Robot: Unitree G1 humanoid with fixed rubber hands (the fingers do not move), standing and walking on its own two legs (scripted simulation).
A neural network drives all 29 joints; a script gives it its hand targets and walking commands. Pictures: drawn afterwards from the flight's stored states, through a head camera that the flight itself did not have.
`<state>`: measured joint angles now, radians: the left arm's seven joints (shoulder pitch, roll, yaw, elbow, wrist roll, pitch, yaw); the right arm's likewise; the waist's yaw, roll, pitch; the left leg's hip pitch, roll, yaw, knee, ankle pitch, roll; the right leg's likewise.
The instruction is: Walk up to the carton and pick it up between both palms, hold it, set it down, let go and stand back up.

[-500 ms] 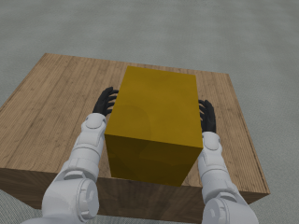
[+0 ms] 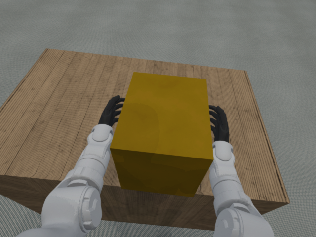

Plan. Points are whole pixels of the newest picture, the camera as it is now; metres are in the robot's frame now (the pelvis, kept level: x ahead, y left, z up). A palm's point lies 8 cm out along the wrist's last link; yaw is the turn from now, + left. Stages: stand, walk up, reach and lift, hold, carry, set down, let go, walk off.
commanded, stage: set down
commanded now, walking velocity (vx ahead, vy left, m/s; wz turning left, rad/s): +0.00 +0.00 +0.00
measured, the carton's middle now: (163, 134) +0.40 -0.05 -0.01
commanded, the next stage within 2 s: none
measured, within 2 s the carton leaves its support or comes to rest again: rests again in 0.52 s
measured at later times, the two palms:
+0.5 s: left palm (108, 127) +0.41 +0.11 +0.04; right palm (220, 143) +0.34 -0.19 +0.03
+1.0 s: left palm (110, 125) +0.42 +0.11 +0.03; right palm (220, 142) +0.35 -0.20 +0.03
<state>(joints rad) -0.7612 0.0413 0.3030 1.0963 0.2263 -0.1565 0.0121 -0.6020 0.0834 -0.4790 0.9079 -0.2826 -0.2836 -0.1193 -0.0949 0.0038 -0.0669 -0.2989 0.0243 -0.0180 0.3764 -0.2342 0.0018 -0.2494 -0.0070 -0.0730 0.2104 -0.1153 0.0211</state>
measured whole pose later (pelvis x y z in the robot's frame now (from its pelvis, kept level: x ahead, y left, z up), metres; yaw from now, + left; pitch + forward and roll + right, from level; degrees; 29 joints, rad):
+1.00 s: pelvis -0.01 +0.00 +0.00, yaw +0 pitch +12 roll -1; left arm -0.85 0.04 0.48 1.21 0.37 -0.32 -0.03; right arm -0.65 0.13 -0.67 0.93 -0.45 -0.42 -0.09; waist -0.10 -0.01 -0.04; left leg -0.37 0.02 0.00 0.35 -0.19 0.00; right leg -0.35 -0.02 -0.08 0.24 -0.10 0.02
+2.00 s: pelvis -0.02 +0.00 -0.02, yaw -3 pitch +22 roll -3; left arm -0.96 0.16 0.13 1.52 0.02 -0.42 0.08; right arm -0.80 -0.04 -0.25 1.35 -0.01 -0.47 -0.16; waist -0.09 0.02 -0.20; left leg -0.69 0.06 0.03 0.59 -0.28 0.00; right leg -0.67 0.01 -0.05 0.45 -0.16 0.01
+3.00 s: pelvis -0.05 -0.02 -0.01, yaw -1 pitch +10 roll -1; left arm -1.15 0.41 -0.14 1.41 -0.34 0.00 -0.05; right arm -1.00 -0.21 -0.02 1.10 0.31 0.08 -0.20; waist -0.13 -0.01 -0.15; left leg -0.45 0.04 -0.01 0.47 -0.20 -0.02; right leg -0.45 0.00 -0.07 0.40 -0.13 -0.01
